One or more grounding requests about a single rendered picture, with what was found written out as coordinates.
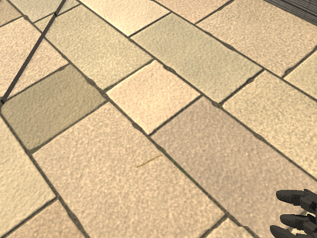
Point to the right robot hand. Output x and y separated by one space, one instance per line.
307 200

